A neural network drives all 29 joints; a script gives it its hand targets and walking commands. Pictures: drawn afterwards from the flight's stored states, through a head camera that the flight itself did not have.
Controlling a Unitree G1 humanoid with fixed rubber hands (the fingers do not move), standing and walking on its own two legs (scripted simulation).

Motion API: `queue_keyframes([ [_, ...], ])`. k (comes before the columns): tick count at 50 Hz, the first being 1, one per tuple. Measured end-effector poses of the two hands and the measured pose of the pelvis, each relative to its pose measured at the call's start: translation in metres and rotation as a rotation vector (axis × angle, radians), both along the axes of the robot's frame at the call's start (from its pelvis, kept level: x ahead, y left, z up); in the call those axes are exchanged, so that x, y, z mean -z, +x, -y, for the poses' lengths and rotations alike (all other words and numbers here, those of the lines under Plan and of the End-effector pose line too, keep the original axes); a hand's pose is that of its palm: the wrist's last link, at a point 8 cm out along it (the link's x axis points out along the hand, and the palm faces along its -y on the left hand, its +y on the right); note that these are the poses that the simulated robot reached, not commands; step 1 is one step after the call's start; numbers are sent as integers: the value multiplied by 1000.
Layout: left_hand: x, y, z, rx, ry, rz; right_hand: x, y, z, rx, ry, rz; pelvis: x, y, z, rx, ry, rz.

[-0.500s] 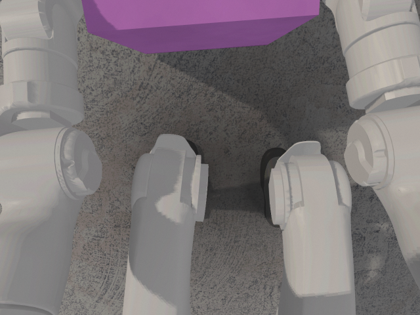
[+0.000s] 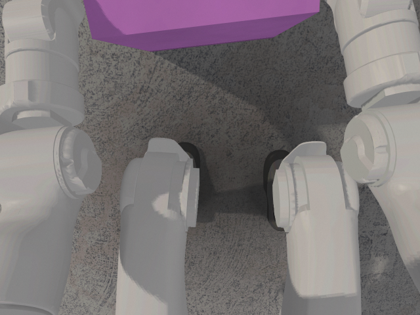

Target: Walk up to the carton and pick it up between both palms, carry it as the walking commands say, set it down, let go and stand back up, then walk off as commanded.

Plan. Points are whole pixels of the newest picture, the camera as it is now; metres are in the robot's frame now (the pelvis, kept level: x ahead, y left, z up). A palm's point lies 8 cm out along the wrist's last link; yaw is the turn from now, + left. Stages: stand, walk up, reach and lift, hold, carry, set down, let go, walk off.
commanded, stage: set down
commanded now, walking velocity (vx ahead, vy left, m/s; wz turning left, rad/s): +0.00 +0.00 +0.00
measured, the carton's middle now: out of the picture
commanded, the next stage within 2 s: none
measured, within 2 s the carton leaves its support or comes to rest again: neither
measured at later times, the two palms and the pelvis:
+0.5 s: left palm out of the picture +0.54 +0.24 -0.17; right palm out of the picture +0.58 -0.11 -0.18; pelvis +0.01 +0.00 -0.01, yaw +1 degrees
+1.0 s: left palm out of the picture +0.55 +0.24 -0.18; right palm out of the picture +0.58 -0.11 -0.19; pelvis +0.01 -0.01 -0.01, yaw +1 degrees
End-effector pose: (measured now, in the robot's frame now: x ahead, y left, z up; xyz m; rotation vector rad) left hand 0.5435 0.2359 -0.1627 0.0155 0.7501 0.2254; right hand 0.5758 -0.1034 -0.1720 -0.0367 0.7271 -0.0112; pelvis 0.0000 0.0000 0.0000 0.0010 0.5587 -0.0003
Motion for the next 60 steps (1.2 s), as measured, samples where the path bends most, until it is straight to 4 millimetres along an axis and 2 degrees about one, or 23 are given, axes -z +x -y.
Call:
queue_keyframes([
  [17, 2, 1, -1, -9, -33, 8, 1, 3, 2, -13, 12, 0, 9, 14, 4, -3, 7, -69],
  [34, 7, 1, -3, 3, -44, 50, 6, 1, 3, -6, 50, 31, 13, 11, 4, -10, 7, -37],
  [49, 13, 5, -2, 0, -6, 48, 11, 6, 4, -64, -3, 58, 13, 10, 6, -16, 5, -12],
  [56, 30, 0, 0, -14, 16, 3, 35, -8, 20, -6, -55, -33, 10, 13, 4, -21, -4, -12],
  [60, 35, -3, 2, -35, 0, 22, 34, -10, 33, 14, -68, -11, 10, 13, 3, -18, -9, -15],
])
